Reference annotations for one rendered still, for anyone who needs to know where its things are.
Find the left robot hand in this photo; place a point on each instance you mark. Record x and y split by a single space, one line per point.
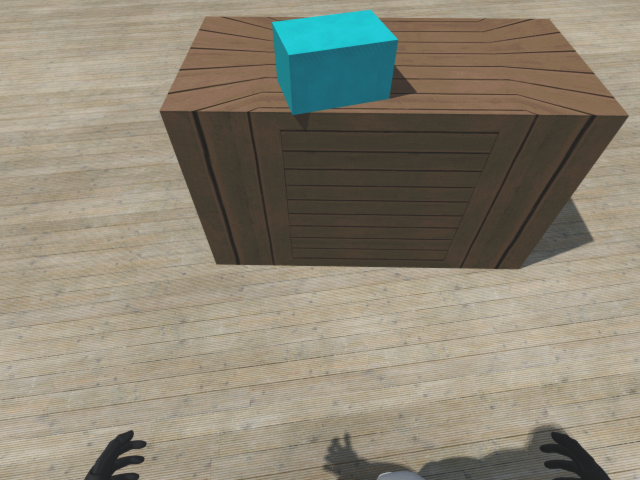
108 463

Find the right robot hand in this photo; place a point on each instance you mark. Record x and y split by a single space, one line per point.
583 463

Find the carton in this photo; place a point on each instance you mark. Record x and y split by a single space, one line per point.
333 61

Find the pedestal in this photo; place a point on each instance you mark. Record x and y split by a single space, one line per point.
490 127

